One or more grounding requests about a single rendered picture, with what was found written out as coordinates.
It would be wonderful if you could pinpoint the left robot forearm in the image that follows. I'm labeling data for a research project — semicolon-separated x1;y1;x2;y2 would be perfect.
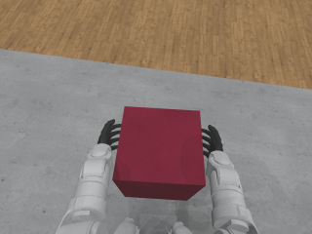
55;143;113;234

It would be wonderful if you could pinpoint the carton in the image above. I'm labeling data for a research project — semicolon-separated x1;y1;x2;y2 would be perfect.
112;106;206;201

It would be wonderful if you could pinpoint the robot right hand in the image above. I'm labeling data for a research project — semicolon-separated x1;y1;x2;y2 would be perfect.
201;125;223;158

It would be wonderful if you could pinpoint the robot left hand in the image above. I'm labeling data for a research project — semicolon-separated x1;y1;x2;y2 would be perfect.
97;119;122;151

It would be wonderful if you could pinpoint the right robot forearm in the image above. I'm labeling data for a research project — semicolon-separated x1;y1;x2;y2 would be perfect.
206;150;259;234

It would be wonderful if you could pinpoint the left robot upper arm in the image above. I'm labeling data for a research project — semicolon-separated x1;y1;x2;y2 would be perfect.
56;219;108;234

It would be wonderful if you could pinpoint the robot shin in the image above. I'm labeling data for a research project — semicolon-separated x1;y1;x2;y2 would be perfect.
173;221;184;228
118;217;135;226

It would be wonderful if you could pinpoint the right robot shin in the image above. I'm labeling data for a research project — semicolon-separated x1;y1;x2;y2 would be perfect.
173;221;184;228

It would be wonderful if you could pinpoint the left robot shin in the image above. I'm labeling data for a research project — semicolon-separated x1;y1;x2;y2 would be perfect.
118;217;135;226

